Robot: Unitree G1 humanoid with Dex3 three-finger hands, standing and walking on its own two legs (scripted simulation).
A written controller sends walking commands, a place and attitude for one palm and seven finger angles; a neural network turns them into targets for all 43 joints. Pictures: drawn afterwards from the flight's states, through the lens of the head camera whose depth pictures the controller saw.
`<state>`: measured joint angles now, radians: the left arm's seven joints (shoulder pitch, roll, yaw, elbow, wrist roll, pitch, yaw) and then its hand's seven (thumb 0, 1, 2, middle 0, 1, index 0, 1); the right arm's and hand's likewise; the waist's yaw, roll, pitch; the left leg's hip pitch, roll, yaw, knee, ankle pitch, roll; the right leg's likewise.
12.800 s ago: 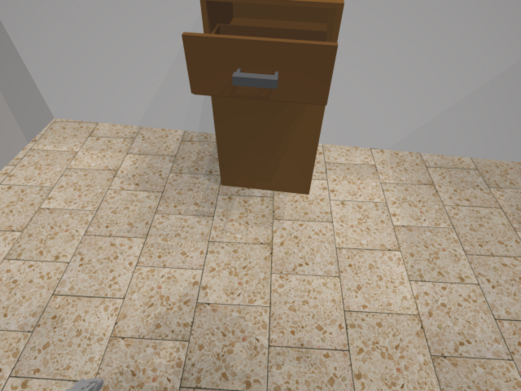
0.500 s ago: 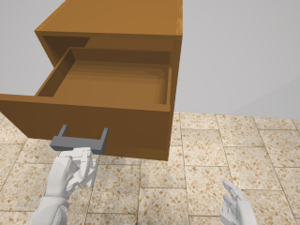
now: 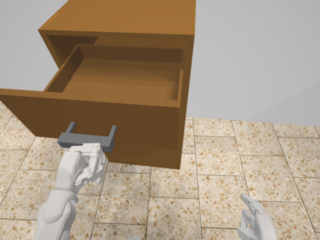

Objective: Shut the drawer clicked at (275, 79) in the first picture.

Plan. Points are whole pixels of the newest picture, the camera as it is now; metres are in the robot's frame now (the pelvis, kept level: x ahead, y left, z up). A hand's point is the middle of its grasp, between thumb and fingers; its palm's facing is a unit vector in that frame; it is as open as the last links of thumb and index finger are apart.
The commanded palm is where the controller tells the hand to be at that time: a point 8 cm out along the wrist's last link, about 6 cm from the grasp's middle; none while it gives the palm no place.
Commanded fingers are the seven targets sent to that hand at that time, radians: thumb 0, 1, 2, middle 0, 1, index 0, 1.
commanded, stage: push the drawer shut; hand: left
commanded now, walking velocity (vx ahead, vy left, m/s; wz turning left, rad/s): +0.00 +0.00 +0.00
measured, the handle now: (89, 134) +0.35 +0.20 +0.08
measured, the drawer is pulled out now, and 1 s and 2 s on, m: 0.26 0.14 0.02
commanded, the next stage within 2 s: none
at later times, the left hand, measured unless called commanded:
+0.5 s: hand (106, 145) +0.32 +0.15 +0.07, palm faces -0.08 -0.99 -0.06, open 3.0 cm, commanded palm +0.31 +0.21 +0.08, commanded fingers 0.00 0.90 0.90 -1.40 -1.60 -1.40 -1.60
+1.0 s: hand (114, 123) +0.38 +0.14 +0.08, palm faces -0.08 -1.00 -0.05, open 3.1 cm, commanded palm +0.37 +0.20 +0.08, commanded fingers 0.00 0.90 0.90 -1.40 -1.60 -1.40 -1.60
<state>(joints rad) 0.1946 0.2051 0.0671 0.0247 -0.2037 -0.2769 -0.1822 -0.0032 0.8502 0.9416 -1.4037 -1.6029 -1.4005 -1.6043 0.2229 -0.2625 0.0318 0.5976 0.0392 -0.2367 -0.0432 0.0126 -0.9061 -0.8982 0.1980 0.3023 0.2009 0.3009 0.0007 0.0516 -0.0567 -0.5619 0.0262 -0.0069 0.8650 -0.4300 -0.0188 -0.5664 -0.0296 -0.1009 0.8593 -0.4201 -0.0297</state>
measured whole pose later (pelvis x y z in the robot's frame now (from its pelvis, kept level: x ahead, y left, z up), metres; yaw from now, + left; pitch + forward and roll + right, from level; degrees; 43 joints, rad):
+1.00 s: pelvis +0.00 +0.01 +0.01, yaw -2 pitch +9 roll +0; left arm -0.37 0.23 0.15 0.61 -0.16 -0.33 -0.15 0.00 0.83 0.91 -1.40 -1.60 -1.40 -1.60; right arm 0.28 -0.26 0.02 0.65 0.04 -0.11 -0.02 0.01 -0.91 -0.90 0.20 0.30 0.20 0.30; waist -0.05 0.03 -0.05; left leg -0.56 0.03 0.03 0.80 -0.39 0.00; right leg -0.59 -0.02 -0.06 0.80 -0.37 -0.02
